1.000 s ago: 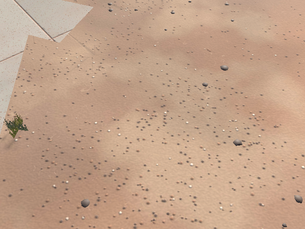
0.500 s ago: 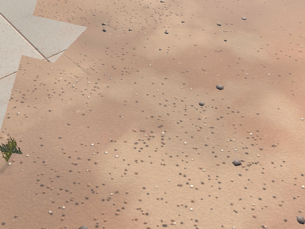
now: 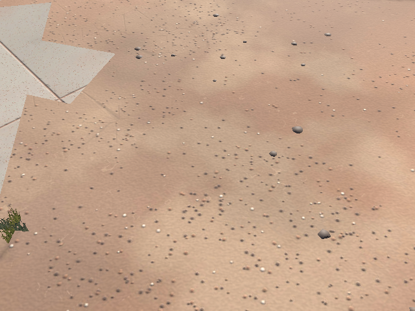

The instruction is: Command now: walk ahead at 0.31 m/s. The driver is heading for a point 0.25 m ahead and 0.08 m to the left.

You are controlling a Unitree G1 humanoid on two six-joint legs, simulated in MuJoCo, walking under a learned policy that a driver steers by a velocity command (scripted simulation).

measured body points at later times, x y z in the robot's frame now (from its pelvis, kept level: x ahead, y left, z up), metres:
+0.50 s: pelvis +0.15 -0.02 -0.01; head +0.17 -0.02 +0.44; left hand +0.15 +0.23 -0.16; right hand +0.32 -0.27 -0.12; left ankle +0.23 +0.08 -0.74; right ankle +0.04 -0.13 -0.74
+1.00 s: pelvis +0.19 -0.03 +0.00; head +0.21 -0.03 +0.45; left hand +0.21 +0.22 -0.16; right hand +0.30 -0.29 -0.14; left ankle +0.23 +0.08 -0.74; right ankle +0.12 -0.14 -0.74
